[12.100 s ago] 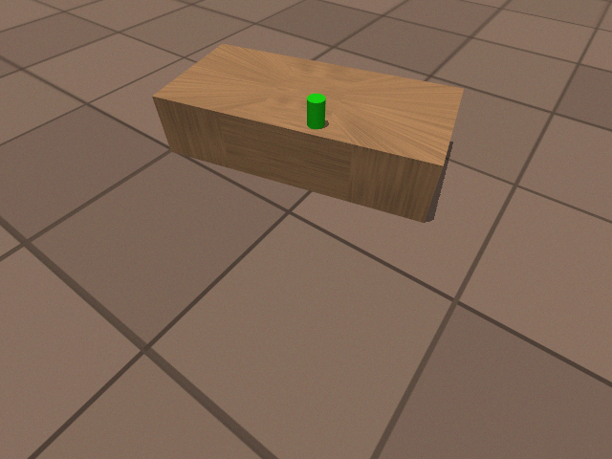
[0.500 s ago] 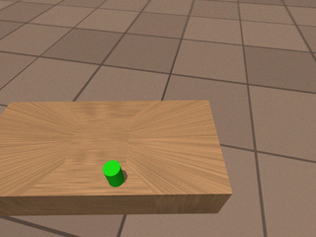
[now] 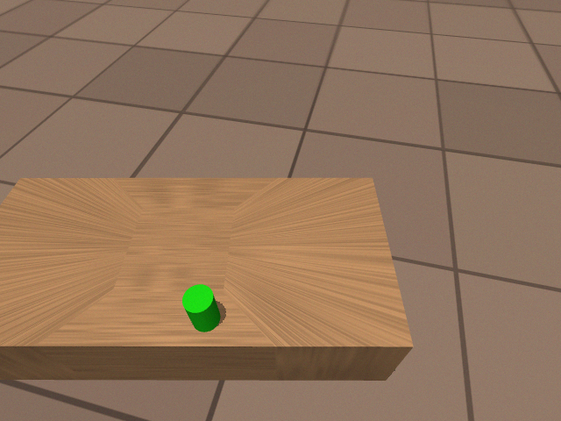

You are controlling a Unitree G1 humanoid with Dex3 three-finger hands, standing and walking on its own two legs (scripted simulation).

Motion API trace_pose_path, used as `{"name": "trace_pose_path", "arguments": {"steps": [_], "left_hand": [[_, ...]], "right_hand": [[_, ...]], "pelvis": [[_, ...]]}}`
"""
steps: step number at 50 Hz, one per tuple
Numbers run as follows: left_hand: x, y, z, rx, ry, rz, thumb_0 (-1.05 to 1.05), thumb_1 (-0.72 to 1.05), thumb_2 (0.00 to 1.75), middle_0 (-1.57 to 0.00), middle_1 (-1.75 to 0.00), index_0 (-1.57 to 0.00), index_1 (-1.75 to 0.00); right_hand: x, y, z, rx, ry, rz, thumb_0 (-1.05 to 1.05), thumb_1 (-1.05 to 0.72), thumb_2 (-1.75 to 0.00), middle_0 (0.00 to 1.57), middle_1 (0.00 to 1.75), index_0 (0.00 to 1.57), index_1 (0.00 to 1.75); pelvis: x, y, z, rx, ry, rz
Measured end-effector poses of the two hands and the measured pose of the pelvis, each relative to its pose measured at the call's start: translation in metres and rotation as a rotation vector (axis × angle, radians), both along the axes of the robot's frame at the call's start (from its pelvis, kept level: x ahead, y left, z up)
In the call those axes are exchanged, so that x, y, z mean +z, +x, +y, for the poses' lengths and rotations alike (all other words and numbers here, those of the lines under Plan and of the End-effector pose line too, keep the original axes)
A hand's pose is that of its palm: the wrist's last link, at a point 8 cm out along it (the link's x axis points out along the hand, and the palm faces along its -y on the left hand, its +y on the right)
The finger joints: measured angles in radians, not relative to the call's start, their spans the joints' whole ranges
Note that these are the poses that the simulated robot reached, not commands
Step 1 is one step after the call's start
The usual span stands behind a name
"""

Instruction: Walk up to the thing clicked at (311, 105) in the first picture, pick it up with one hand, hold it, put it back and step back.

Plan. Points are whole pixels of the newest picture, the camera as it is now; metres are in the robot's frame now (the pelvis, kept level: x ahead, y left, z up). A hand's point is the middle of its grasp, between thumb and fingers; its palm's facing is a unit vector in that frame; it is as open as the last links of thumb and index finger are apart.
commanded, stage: stand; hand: left
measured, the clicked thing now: (202, 308) +0.45 +0.23 -0.39
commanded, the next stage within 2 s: go down in 0.76 s
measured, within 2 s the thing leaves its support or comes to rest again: neither
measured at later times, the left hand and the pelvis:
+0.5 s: hand out of the picture +0.08 +0.25 -0.16, palm faces -0.03 -0.94 -0.34, open 7.4 cm; pelvis +0.01 +0.00 +0.00, yaw +0 degrees
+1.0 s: hand out of the picture +0.12 +0.25 -0.16, palm faces +0.06 -0.94 -0.32, open 8.8 cm; pelvis -0.01 +0.00 -0.01, yaw +2 degrees
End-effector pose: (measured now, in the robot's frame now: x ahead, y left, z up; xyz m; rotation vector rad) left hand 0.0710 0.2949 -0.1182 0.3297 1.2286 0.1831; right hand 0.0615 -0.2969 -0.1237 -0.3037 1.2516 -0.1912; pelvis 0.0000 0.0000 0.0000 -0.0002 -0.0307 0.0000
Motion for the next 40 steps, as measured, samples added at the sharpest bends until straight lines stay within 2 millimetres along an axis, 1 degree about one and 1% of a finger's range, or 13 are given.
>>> {"name": "trace_pose_path", "arguments": {"steps": [6,21,40], "left_hand": [[-0.001,-0.001,0.000,0.005,-0.001,0.011,0.00,0.90,0.89,-0.21,-0.30,-0.20,-0.30],[0.000,0.006,0.000,0.005,0.000,-0.010,0.00,0.90,0.89,-0.21,-0.30,-0.20,-0.30],[-0.001,-0.003,0.003,0.013,-0.001,0.005,0.00,0.90,0.89,-0.21,-0.30,-0.20,-0.30]], "right_hand": [[0.000,0.002,0.000,0.003,-0.001,0.005,0.01,-0.91,-0.90,0.21,0.30,0.20,0.30],[0.001,0.011,0.001,0.009,-0.003,-0.016,0.01,-0.91,-0.90,0.21,0.30,0.20,0.30],[0.001,0.005,0.003,0.006,-0.004,-0.010,0.01,-0.91,-0.90,0.21,0.30,0.20,0.30]], "pelvis": [[0.000,0.003,0.000,0.001,0.000,0.003],[0.000,0.005,0.000,0.005,-0.001,0.000],[0.000,0.003,0.002,0.002,0.001,-0.005]]}}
